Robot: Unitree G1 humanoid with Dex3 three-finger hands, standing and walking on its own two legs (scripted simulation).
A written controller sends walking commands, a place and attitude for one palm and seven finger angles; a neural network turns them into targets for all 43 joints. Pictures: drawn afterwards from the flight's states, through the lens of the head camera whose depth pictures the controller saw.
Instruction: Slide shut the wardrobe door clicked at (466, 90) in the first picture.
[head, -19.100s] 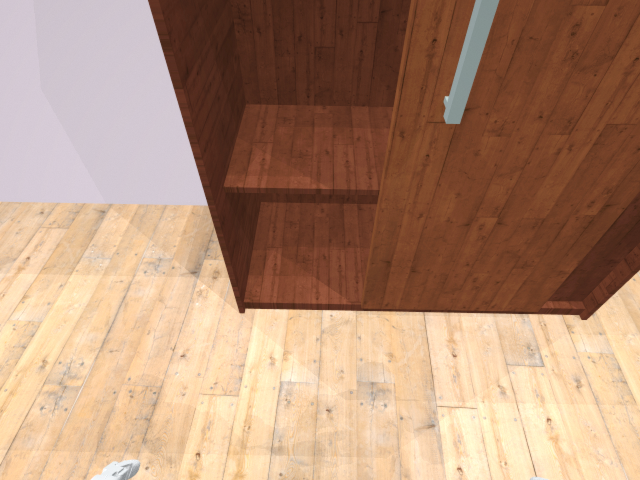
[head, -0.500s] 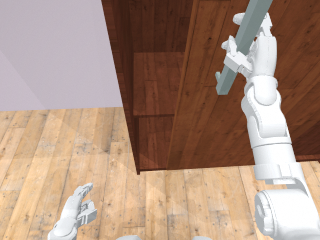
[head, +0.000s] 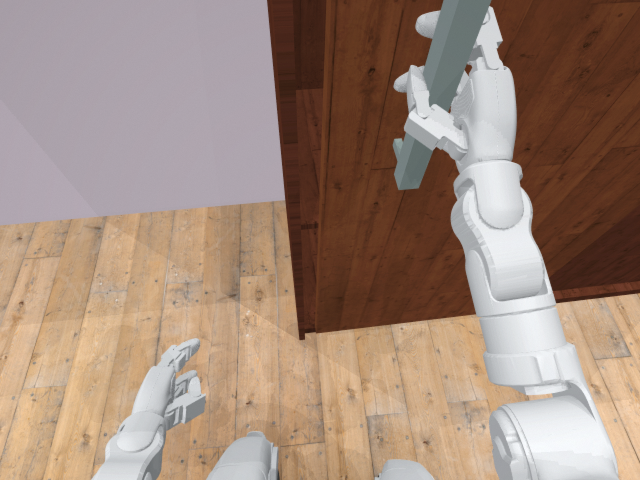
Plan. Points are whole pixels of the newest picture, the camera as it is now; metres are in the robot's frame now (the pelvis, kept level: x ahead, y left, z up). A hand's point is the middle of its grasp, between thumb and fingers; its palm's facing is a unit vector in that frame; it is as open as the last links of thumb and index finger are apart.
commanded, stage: step sideways, sliding the door along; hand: right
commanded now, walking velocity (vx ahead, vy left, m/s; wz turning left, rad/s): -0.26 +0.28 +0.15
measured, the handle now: (435, 57) +0.46 -0.14 +0.23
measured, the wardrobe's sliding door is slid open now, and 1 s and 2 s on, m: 0.03 0.00 0.00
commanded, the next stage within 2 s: stop walking and hold the door there in 0.38 s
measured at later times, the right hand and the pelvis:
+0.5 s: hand (377, 108) +0.42 -0.08 +0.21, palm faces +0.35 +0.93 -0.11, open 6.9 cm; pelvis +0.02 +0.14 -0.01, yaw +2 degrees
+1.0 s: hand (378, 107) +0.42 -0.08 +0.21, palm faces +0.35 +0.93 -0.11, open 6.5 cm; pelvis +0.00 +0.15 +0.00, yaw +10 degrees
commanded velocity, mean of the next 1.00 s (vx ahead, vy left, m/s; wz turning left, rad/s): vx -0.13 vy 0.06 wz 0.06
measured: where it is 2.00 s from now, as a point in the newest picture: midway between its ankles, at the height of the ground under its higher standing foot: outside the picture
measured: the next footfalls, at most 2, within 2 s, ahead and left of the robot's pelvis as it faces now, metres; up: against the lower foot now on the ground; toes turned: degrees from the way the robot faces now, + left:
left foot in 0.08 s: +0.11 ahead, +0.26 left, +0.00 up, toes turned +8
right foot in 0.26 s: +0.00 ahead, -0.10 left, +0.00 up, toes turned -8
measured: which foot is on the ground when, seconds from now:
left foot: up 0.00-0.06, down 0.08-1.00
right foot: down 0.00-0.14, up 0.16-0.24, down 0.26-0.50, up 0.52-0.82, down 0.84-1.00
